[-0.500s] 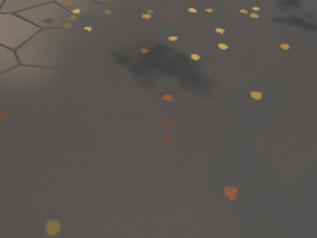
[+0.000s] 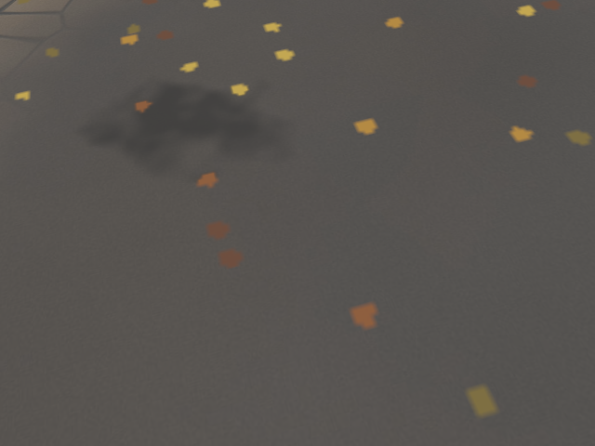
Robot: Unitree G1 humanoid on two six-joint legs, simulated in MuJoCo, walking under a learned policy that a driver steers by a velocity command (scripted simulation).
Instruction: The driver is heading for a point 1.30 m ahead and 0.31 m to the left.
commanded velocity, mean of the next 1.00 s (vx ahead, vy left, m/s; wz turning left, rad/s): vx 0.00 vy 0.00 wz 0.34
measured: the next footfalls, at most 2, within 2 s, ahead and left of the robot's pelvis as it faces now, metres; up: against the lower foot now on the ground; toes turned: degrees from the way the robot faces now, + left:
left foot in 0.20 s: +0.05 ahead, +0.14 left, +0.00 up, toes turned +3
left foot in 0.84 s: -0.01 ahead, +0.15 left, +0.00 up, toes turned +27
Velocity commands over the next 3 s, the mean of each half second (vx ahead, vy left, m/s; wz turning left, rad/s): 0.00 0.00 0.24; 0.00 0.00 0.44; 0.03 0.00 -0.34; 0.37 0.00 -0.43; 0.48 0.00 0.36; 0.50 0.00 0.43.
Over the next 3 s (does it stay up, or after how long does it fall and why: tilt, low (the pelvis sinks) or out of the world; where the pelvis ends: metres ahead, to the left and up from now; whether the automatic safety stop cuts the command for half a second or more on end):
stays up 0.68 0.19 0.00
